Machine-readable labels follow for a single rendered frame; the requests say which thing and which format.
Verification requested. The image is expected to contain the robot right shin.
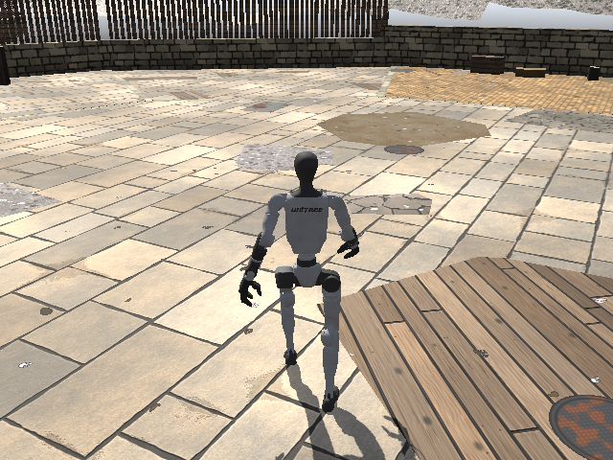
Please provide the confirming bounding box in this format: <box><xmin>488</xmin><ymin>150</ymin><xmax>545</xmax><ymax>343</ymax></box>
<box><xmin>323</xmin><ymin>330</ymin><xmax>339</xmax><ymax>399</ymax></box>

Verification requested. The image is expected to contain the robot left upper arm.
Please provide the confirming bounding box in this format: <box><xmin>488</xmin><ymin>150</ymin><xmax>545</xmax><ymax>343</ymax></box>
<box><xmin>259</xmin><ymin>193</ymin><xmax>286</xmax><ymax>247</ymax></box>

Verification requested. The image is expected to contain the left robot forearm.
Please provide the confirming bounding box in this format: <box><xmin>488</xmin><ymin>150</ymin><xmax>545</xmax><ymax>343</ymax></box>
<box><xmin>243</xmin><ymin>232</ymin><xmax>267</xmax><ymax>281</ymax></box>

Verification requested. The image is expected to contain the right robot forearm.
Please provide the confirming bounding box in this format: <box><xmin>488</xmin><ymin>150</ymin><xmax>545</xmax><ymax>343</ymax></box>
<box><xmin>346</xmin><ymin>227</ymin><xmax>359</xmax><ymax>249</ymax></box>

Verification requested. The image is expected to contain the robot left hand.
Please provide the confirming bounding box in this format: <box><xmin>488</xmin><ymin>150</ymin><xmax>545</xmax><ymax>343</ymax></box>
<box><xmin>238</xmin><ymin>277</ymin><xmax>261</xmax><ymax>307</ymax></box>

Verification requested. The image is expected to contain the left robot foot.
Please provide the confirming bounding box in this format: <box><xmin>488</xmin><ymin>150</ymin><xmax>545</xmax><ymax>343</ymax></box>
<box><xmin>284</xmin><ymin>349</ymin><xmax>297</xmax><ymax>365</ymax></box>

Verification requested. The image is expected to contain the robot right hand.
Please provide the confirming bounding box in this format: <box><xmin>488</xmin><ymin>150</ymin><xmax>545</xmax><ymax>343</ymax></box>
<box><xmin>337</xmin><ymin>242</ymin><xmax>359</xmax><ymax>259</ymax></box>

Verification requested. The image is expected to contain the robot right upper arm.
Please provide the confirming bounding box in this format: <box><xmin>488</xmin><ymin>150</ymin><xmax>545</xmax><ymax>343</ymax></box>
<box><xmin>326</xmin><ymin>193</ymin><xmax>355</xmax><ymax>242</ymax></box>

